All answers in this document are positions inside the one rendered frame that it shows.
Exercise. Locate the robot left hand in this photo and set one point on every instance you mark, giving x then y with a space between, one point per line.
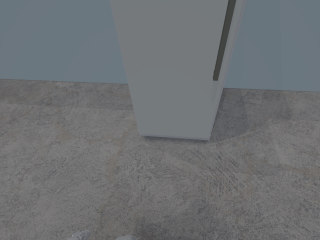
83 235

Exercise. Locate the handle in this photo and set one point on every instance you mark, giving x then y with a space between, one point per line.
224 37

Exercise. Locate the fridge door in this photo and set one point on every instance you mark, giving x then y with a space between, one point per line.
170 49

